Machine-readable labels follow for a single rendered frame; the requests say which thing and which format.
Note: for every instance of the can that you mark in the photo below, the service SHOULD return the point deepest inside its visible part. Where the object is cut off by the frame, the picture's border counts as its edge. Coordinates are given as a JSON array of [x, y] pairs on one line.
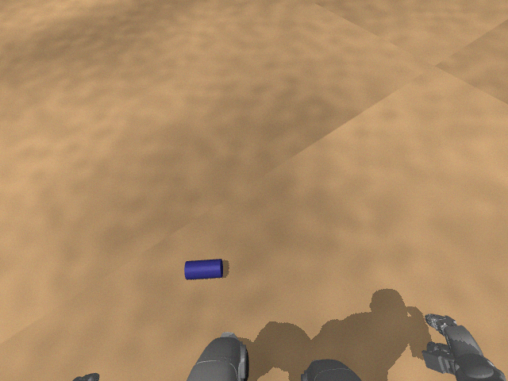
[[203, 269]]

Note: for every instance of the right robot hand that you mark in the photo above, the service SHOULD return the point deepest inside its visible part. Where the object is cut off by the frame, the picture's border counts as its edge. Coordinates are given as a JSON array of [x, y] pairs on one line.
[[440, 357]]

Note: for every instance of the right robot arm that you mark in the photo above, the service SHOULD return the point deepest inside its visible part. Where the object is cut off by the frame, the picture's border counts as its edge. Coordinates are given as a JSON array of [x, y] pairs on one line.
[[474, 367]]

